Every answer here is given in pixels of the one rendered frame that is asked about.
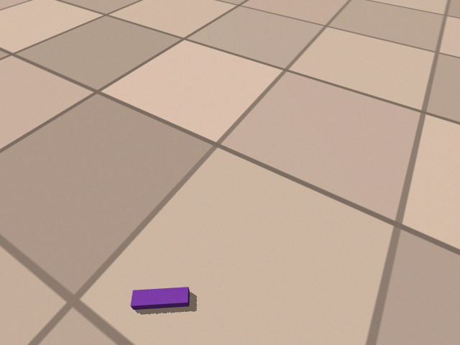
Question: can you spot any carton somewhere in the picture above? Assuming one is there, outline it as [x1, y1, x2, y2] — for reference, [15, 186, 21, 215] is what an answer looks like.
[131, 287, 190, 310]

